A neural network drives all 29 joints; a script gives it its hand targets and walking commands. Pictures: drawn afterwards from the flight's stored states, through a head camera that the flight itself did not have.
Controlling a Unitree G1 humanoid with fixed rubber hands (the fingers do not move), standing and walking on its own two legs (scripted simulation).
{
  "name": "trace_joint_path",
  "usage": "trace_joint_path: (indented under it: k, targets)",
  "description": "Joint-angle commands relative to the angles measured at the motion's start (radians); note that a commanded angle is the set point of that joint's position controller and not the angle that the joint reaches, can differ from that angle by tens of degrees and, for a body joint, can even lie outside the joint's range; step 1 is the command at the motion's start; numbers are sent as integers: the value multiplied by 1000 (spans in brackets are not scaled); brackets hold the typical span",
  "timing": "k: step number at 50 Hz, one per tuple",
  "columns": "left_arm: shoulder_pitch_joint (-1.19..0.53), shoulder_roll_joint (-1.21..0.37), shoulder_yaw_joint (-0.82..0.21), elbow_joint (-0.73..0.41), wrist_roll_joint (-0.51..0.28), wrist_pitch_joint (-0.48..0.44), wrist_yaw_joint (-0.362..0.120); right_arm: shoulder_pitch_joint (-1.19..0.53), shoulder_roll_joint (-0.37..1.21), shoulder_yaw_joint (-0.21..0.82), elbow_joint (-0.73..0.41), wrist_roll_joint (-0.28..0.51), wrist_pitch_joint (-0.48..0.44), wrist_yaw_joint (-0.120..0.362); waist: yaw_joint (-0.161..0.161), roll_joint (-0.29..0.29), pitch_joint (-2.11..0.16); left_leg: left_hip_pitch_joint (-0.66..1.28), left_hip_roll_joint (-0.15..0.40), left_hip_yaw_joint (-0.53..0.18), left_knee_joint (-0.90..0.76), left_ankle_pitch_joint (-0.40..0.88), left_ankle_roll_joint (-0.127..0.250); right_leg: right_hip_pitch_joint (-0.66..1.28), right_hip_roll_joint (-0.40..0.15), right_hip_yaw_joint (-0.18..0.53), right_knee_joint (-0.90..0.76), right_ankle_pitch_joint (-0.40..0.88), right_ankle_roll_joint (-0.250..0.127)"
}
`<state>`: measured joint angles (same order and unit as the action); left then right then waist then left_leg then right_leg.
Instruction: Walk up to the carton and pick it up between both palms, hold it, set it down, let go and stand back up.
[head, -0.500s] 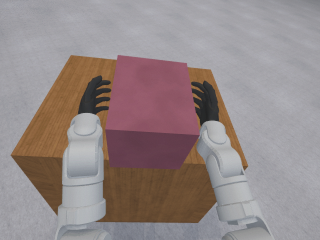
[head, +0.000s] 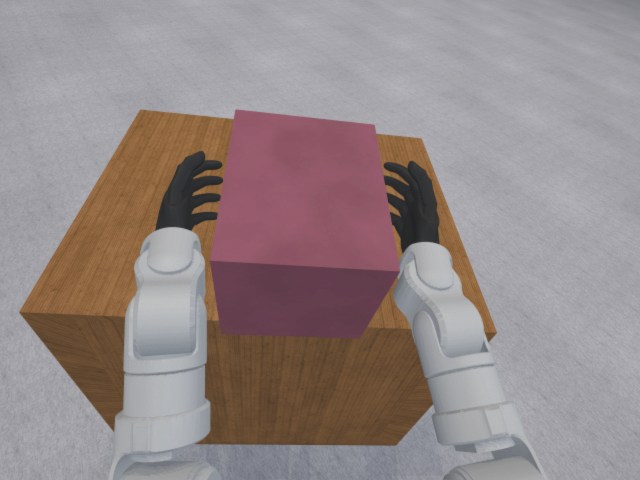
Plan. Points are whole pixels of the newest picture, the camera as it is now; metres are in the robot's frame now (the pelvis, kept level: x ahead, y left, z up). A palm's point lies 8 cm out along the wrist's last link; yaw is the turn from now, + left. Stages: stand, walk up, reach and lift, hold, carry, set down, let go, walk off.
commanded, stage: hold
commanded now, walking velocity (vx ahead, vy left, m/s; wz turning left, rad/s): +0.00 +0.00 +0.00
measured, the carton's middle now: (299, 227) +0.39 +0.01 +0.14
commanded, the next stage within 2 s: none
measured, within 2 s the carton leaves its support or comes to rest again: neither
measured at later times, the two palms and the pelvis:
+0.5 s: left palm (178, 226) +0.35 +0.14 +0.17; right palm (416, 234) +0.35 -0.12 +0.17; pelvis +0.00 +0.00 +0.00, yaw +0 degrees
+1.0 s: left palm (178, 228) +0.35 +0.14 +0.17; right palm (416, 235) +0.35 -0.12 +0.17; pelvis +0.00 +0.00 +0.00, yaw +0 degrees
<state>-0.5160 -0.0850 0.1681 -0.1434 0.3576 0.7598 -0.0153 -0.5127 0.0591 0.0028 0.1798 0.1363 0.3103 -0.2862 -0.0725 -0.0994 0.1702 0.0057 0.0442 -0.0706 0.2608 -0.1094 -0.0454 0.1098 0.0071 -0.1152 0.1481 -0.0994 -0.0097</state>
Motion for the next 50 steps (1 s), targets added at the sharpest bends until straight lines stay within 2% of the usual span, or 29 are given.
trace_joint_path:
  k: [1,7,8,14,15,18,21,23,24,27,29,36,39,43,48,50]
  targets:
    - [-476,-401,-453,-143,-167,-58,-133,-573,315,332,-209,62,-37,64,-12,127,-499,148,-82,94,14,325,-13,78,44,-19,4,207,46]
    - [-507,-395,-452,-160,-171,-48,-126,-577,310,325,-193,62,-29,72,-8,118,-447,132,-80,101,-4,254,-14,64,45,-30,-1,131,43]
    - [-512,-402,-467,-175,-175,-49,-123,-576,311,324,-189,59,-31,73,-14,135,-447,129,-80,100,-1,258,-21,55,44,-31,2,134,41]
    - [-503,-414,-486,-177,-180,-52,-123,-599,313,329,-238,60,-39,69,-22,141,-510,171,-82,98,22,312,-17,54,49,-27,7,174,42]
    - [-499,-409,-472,-171,-178,-53,-122,-598,320,332,-241,57,-39,69,-19,120,-519,160,-81,99,19,303,-11,69,47,-25,6,175,43]
    - [-499,-401,-454,-156,-173,-50,-125,-583,312,319,-214,46,-34,66,-8,122,-490,135,-81,104,8,282,-11,78,40,-23,6,175,45]
    - [-510,-393,-447,-155,-176,-47,-125,-586,310,311,-198,46,-31,72,-18,110,-484,130,-78,104,-1,246,-9,58,44,-27,7,140,46]
    - [-494,-400,-458,-155,-175,-45,-127,-584,311,323,-222,52,-33,71,-18,121,-503,144,-84,102,10,286,-8,74,41,-21,11,185,44]
    - [-491,-396,-450,-153,-171,-46,-130,-573,316,331,-209,56,-33,68,-10,108,-494,135,-84,101,9,301,-5,85,41,-19,11,205,47]
    - [-478,-396,-461,-160,-174,-44,-136,-570,314,335,-226,67,-33,61,-20,124,-513,152,-87,102,17,336,-11,85,42,-22,11,232,48]
    - [-486,-401,-466,-164,-170,-46,-137,-580,315,337,-235,66,-33,61,-18,136,-507,147,-87,100,10,314,-12,80,43,-23,7,210,47]
    - [-498,-391,-448,-155,-168,-53,-131,-582,315,328,-199,54,-33,68,-11,110,-477,133,-82,100,1,260,-8,67,44,-28,6,159,47]
    - [-513,-396,-446,-152,-172,-55,-128,-599,312,323,-213,51,-42,71,-9,109,-484,140,-80,104,3,270,-6,59,45,-29,6,157,44]
    - [-513,-398,-453,-150,-169,-56,-125,-590,304,308,-192,46,-43,75,-18,136,-489,156,-80,106,4,264,-18,52,46,-29,-1,132,39]
    - [-495,-393,-419,-91,-158,-45,-132,-603,300,299,-167,35,-42,76,-9,124,-449,120,-76,105,-5,221,-9,66,40,-31,-4,110,43]
    - [-505,-388,-418,-110,-159,-47,-130,-587,307,294,-158,41,-44,74,-12,124,-451,116,-80,110,-6,231,-10,68,40,-25,1,121,45]
